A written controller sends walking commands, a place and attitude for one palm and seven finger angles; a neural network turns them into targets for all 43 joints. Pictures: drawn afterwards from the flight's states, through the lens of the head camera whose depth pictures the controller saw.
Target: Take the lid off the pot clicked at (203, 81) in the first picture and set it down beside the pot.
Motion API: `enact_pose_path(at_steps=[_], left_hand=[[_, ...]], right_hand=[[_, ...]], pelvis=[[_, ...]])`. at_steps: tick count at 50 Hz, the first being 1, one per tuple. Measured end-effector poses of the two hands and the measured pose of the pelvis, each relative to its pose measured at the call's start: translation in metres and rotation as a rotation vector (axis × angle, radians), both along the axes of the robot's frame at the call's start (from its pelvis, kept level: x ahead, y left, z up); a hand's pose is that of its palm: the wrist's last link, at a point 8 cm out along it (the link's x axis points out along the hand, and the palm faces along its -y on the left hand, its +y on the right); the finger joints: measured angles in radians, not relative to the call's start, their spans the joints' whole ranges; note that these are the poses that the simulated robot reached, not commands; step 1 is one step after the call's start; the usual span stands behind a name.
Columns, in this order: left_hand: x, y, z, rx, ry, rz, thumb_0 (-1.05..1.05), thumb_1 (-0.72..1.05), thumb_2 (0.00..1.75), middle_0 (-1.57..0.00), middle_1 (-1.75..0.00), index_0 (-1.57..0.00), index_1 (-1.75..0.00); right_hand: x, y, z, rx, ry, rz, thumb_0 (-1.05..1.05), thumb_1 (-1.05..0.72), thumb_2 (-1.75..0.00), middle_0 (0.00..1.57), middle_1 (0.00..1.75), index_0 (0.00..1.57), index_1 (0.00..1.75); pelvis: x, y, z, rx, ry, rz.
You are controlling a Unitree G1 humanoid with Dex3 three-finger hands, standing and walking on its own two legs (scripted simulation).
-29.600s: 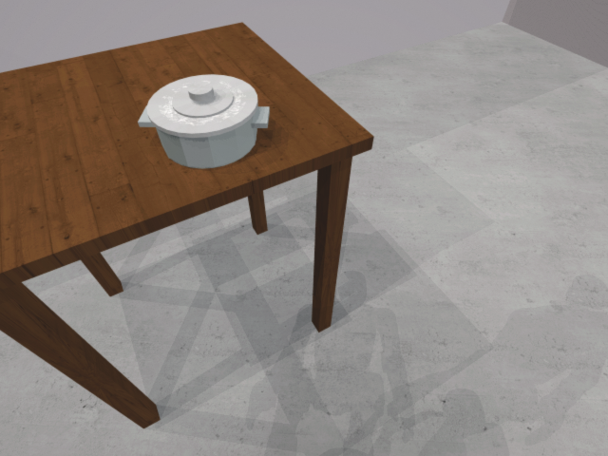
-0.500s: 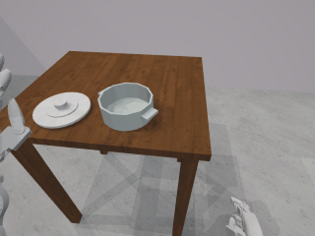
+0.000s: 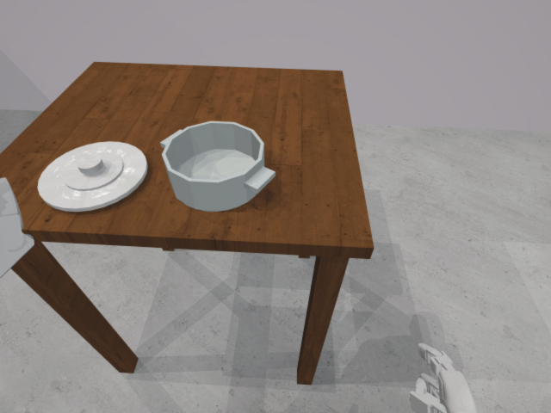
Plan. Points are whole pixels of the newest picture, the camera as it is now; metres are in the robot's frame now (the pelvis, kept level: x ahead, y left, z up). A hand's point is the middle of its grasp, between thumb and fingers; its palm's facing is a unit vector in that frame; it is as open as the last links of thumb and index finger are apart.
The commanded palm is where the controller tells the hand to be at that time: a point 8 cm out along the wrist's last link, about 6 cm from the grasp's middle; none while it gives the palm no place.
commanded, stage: step back with the hand held close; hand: left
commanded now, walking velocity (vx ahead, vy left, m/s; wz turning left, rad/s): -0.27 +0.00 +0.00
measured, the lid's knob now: (90, 164) +0.49 +0.37 +0.09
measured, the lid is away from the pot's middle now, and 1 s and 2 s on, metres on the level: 0.23 0.23 0.23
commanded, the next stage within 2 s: stop stepping back and stand still in 0.94 s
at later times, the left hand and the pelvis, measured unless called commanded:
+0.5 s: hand out of the picture +0.12 +0.25 +0.27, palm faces +0.52 -0.78 -0.34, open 7.4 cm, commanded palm +0.06 +0.30 +0.27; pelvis -0.07 +0.02 -0.02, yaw +1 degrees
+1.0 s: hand out of the picture +0.06 +0.25 +0.27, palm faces +0.41 -0.82 -0.41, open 7.4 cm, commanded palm -0.02 +0.31 +0.27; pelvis -0.16 +0.03 -0.01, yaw -2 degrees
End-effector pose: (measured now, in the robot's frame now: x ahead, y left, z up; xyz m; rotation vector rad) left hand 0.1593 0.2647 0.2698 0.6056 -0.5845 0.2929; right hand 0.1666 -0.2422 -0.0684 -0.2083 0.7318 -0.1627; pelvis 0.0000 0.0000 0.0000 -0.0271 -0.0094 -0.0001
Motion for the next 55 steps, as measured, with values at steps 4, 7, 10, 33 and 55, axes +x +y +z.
enact_pose_path(at_steps=[4, 7, 10, 33, 55], left_hand=[[-0.012, 0.003, -0.004, 0.029, 0.018, -0.014, 0.02, 0.88, 0.9, -0.21, -0.3, -0.22, -0.3], [-0.025, 0.003, 0.0, 0.06, -0.014, -0.011, 0.02, 0.88, 0.9, -0.21, -0.3, -0.22, -0.3], [-0.04, 0.003, 0.006, 0.084, -0.067, 0.005, 0.02, 0.88, 0.9, -0.21, -0.3, -0.22, -0.31], [-0.095, 0.018, 0.014, 0.021, -0.203, 0.022, 0.02, 0.88, 0.9, -0.21, -0.3, -0.21, -0.3], [-0.172, 0.016, -0.013, 0.078, -0.02, -0.11, 0.01, 0.88, 0.9, -0.21, -0.3, -0.21, -0.3]], right_hand=[[-0.02, -0.001, 0.0, -0.021, 0.016, -0.018, 0.02, -0.91, -0.9, 0.2, 0.3, 0.2, 0.3], [-0.033, 0.002, -0.002, -0.025, 0.018, -0.014, 0.02, -0.91, -0.9, 0.2, 0.3, 0.2, 0.3], [-0.043, 0.005, -0.007, -0.015, 0.013, -0.005, 0.02, -0.91, -0.9, 0.2, 0.3, 0.2, 0.3], [-0.106, 0.032, -0.012, 0.026, -0.015, 0.006, 0.02, -0.91, -0.9, 0.2, 0.3, 0.2, 0.3], [-0.213, 0.033, -0.018, 0.014, -0.021, -0.035, 0.01, -0.91, -0.9, 0.2, 0.3, 0.2, 0.3]], pelvis=[[-0.012, 0.004, -0.002, 0.002, 0.01, -0.002], [-0.022, 0.004, -0.004, 0.003, 0.014, 0.002], [-0.032, 0.003, -0.007, 0.0, 0.015, 0.009], [-0.09, 0.011, -0.011, -0.025, 0.05, 0.01], [-0.191, 0.032, -0.02, 0.001, 0.039, -0.032]])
